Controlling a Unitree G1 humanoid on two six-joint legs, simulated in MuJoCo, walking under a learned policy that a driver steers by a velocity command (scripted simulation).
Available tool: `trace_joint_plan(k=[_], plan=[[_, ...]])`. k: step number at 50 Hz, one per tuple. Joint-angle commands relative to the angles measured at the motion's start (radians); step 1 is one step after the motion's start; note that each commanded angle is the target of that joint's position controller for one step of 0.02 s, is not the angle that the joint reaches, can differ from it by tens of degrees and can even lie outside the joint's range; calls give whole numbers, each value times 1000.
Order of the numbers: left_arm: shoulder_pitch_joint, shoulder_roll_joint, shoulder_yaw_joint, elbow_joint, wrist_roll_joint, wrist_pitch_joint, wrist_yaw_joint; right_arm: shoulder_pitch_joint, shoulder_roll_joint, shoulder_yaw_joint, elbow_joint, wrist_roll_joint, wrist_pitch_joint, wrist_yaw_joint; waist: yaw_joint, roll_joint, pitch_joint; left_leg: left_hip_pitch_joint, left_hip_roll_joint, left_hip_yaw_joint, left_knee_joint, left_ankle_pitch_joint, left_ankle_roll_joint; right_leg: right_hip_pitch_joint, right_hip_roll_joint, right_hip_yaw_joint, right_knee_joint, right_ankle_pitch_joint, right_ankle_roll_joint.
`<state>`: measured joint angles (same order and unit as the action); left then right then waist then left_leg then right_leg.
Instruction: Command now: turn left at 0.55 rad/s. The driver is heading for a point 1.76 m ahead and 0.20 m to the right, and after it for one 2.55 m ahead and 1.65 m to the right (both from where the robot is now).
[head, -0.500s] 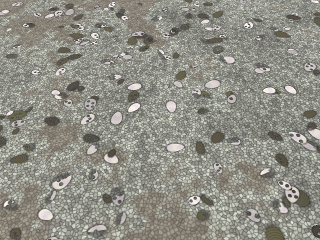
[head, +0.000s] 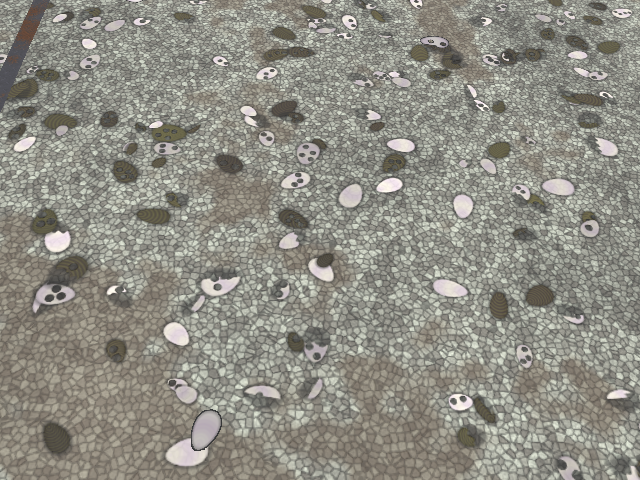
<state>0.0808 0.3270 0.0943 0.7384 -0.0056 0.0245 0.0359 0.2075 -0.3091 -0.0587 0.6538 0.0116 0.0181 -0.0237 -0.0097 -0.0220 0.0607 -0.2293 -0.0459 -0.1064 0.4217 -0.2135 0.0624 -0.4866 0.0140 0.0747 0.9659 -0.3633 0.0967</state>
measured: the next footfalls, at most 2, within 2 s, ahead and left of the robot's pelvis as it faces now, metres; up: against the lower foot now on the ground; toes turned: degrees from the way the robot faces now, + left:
right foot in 0.22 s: +0.06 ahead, -0.15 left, +0.00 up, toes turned +9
right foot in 0.90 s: +0.03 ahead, -0.18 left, +0.00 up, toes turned -14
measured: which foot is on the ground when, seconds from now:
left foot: down 0.00-0.90, up 0.92-1.00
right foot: up 0.00-0.20, down 0.22-0.62, up 0.64-0.88, down 0.90-1.00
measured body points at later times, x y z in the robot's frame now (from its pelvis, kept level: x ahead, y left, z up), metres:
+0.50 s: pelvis +0.01 -0.05 -0.01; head +0.03 -0.05 +0.44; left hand +0.15 +0.22 -0.11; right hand +0.17 -0.31 -0.11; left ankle +0.00 +0.09 -0.75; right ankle +0.02 -0.16 -0.75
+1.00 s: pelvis +0.00 -0.08 -0.02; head +0.03 -0.12 +0.43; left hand +0.22 +0.15 -0.09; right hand +0.07 -0.40 -0.13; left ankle -0.01 +0.08 -0.68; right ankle -0.01 -0.17 -0.75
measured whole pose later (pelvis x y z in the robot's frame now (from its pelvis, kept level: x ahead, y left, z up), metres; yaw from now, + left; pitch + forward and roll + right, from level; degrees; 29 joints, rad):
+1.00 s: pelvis +0.00 -0.08 -0.02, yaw -15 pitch +2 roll +1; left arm 0.20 0.30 0.06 0.62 -0.01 0.01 -0.02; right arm 0.17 -0.32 -0.08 0.67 0.00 0.01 -0.03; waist 0.00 0.04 0.05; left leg -0.45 0.05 0.00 1.08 -0.53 -0.05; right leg -0.34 0.03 0.01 0.60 -0.30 -0.06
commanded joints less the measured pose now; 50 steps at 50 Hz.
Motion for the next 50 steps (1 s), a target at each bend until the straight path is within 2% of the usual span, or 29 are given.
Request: trace_joint_plan(k=[1,7,10,11,12,13,14,15,16,18,20,27,29,30,31,32,33,34,35,37,39,42,44,45,46,47,48,49,50], plan=[[-45,64,11,-73,-2,-21,-1,-1,-190,-56,-73,0,-1,-10,-17,164,-116,155,227,-256,-65,331,169,-51,7,12,-112,15,11],[-12,72,9,-67,-8,-40,-22,-42,-171,-46,-88,-9,12,1,-26,197,-136,87,224,-314,-15,348,161,106,8,-9,-271,-3,-14],[48,57,5,-52,-4,-56,-38,-82,-145,-31,-90,5,17,-1,19,181,-140,62,188,-327,35,325,115,243,6,-32,-534,169,-52],[60,68,5,-51,9,-60,-39,-59,-123,-24,-83,1,14,-2,21,148,-138,19,156,-314,50,221,69,326,-35,3,-616,306,-76],[73,113,5,-63,32,-63,-37,-10,-64,-4,-75,-28,6,-2,-10,-6,-175,-32,78,-210,169,26,3,414,-198,163,-647,497,-127],[11,107,-11,-57,50,-64,-39,43,-52,-2,-73,-34,-1,-2,-88,-158,-135,-75,-16,-107,187,-256,-53,346,-293,289,-628,617,-266],[-29,37,-34,-66,44,-69,-45,39,-83,-6,-57,-49,-3,-6,-74,-156,-129,-18,36,-73,181,-283,-98,273,-309,316,-657,504,-328],[-50,28,-39,-64,32,-71,-50,17,-97,-13,-44,-47,-6,-8,-68,-138,-106,13,46,-55,116,-176,-105,267,-239,267,-650,395,-287],[-34,61,-30,-55,20,-69,-50,-16,-86,-12,-34,-49,-7,-9,-44,-129,-106,42,41,-48,58,-73,-106,269,-176,220,-634,304,-233],[5,107,-25,-47,5,-67,-44,-62,-94,-16,-43,-43,-3,-9,-17,-125,-75,77,43,-37,33,16,-101,226,-145,213,-634,234,-190],[12,131,-20,-57,1,-62,-40,-39,-104,-21,-36,-33,-7,-12,-16,-106,-63,63,33,4,71,-6,-84,211,-132,224,-630,201,-189],[24,137,-2,-108,-19,-22,-21,-7,-80,-41,-34,-22,-31,-13,-1,-60,-120,26,28,51,119,23,-75,231,-111,310,-511,390,-246],[9,125,-1,-132,-22,-11,-21,16,-98,-53,-34,-22,-31,-9,-5,1,-123,75,71,26,78,67,-43,159,-62,264,-446,346,-209],[8,114,-2,-142,-24,-8,-22,32,-118,-60,-33,-24,-29,-9,-5,68,-117,108,129,-29,29,99,-4,96,-19,202,-373,284,-174],[16,98,-5,-147,-24,-5,-24,52,-143,-67,-33,-31,-27,-10,-9,156,-104,152,239,-134,-27,188,68,2,39,114,-262,169,-130],[34,89,-4,-151,-19,-4,-28,43,-155,-68,-41,-38,-28,-14,-7,261,-107,170,397,-263,-75,339,171,-68,66,28,-91,-122,-96],[31,123,13,-153,-13,-3,-32,33,-136,-58,-59,-39,-34,-20,-15,226,-107,155,489,-313,-86,463,243,-118,23,18,142,-291,-69],[47,132,23,-146,-18,3,-36,0,-124,-51,-71,-34,-37,-25,6,134,-99,129,472,-255,-74,481,234,-122,-8,36,234,-269,-57],[63,107,18,-139,-24,13,-38,-46,-127,-52,-74,-22,-37,-26,29,97,-76,114,414,-159,-67,437,185,-120,-35,28,197,-209,-46],[28,63,0,-153,-22,22,-43,-51,-156,-62,-66,-17,-30,-27,2,127,-60,119,345,-38,-68,436,146,-104,-53,-30,92,-109,-24],[13,46,-10,-178,-22,22,-59,-50,-166,-68,-64,-18,-15,-26,-12,167,-89,103,313,51,-50,449,134,-1,-55,-81,-43,-84,-24],[36,76,2,-195,-25,25,-73,-29,-182,-75,-54,1,-7,-18,-17,193,-132,122,337,83,0,418,117,106,-31,-138,-238,-17,-49],[123,90,19,-171,-19,29,-67,-27,-160,-69,-44,20,-14,-10,25,158,-149,58,311,141,112,304,55,264,19,-172,-447,152,-96],[166,144,40,-168,-17,27,-52,37,-117,-58,-24,6,-20,-2,28,25,-157,-67,252,222,281,140,-22,411,-20,-61,-535,366,-140],[190,288,66,-203,-5,19,-33,25,-40,-29,-74,-58,-21,3,1,-307,-156,-400,108,261,628,-469,-135,567,-325,392,-549,810,-298],[231,264,54,-205,32,-11,-48,-80,-87,-38,-101,-34,-28,-5,94,-212,-255,-452,47,61,795,-524,-137,493,-415,537,-606,644,-476],[225,223,41,-188,23,-33,-53,-96,-118,-46,-100,-3,-29,-5,80,-130,-205,-497,77,33,830,-436,-119,483,-370,473,-651,339,-454],[206,174,28,-169,-2,-44,-50,-91,-129,-51,-89,1,-32,-2,60,-100,-150,-529,108,35,776,-328,-96,458,-313,422,-682,23,-391],[178,133,13,-168,-15,-44,-42,-96,-137,-57,-72,-5,-35,-4,54,-74,-112,-531,129,36,730,-243,-87,429,-280,401,-710,-153,-347]])
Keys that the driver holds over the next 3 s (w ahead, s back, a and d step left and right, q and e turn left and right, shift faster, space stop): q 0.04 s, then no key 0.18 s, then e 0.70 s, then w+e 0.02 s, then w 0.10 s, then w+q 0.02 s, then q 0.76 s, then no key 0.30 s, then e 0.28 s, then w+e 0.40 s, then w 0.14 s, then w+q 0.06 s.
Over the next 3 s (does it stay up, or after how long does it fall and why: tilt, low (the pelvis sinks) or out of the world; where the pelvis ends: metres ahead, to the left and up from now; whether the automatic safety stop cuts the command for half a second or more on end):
stays up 0.30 -0.17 -0.01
